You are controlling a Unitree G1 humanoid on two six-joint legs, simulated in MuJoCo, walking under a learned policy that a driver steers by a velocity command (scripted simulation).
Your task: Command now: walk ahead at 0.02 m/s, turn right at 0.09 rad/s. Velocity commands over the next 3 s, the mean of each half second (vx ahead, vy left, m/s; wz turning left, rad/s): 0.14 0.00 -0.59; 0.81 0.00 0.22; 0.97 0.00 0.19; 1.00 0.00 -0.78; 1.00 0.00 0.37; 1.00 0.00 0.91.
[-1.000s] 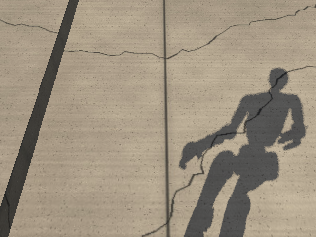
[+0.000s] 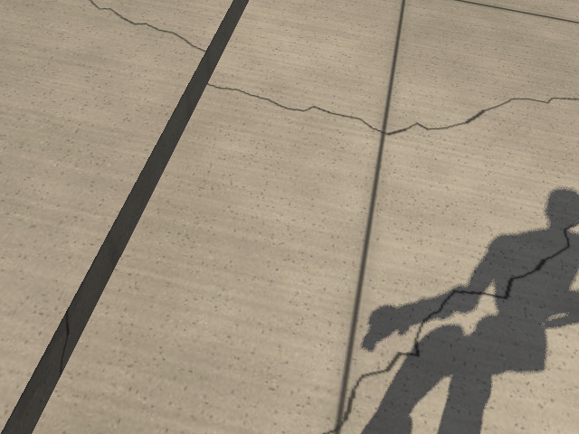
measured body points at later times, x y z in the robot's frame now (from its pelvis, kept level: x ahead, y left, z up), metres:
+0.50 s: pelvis +0.05 -0.05 -0.01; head +0.06 -0.08 +0.44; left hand +0.23 +0.20 -0.10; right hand +0.10 -0.36 -0.12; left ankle +0.08 +0.07 -0.69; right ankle -0.01 -0.10 -0.75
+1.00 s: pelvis +0.42 -0.13 -0.14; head +0.45 -0.14 +0.30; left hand +0.42 +0.17 -0.27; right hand +0.52 -0.43 -0.25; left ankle +0.52 -0.10 -0.88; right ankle +0.03 -0.12 -0.66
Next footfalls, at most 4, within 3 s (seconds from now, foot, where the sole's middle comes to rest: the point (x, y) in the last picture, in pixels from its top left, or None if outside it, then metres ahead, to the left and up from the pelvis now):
0.38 right None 0.02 -0.11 -0.78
0.98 left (314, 418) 0.55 -0.10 -0.93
1.34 right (377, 272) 1.01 -0.30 -0.93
1.78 left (340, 165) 1.45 -0.21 -0.93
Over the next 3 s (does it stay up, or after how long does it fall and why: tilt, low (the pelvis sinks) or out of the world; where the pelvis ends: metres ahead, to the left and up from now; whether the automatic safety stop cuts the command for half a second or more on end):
stays up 2.27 -0.67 -0.17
